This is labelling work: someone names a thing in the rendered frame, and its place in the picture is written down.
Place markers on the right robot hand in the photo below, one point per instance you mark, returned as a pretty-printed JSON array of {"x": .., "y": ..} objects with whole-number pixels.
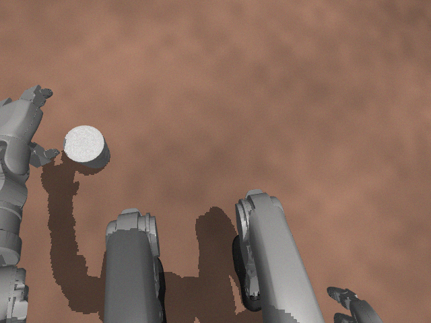
[{"x": 361, "y": 310}]

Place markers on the left robot arm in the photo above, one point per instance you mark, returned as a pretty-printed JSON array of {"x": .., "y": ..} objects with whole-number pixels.
[{"x": 14, "y": 172}]

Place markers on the right robot foot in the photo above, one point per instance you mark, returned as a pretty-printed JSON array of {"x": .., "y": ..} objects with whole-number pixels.
[{"x": 250, "y": 302}]

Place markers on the cup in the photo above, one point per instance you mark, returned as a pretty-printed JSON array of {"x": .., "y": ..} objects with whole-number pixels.
[{"x": 87, "y": 146}]

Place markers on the left robot hand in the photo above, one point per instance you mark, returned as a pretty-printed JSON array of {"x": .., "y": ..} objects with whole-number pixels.
[{"x": 21, "y": 118}]

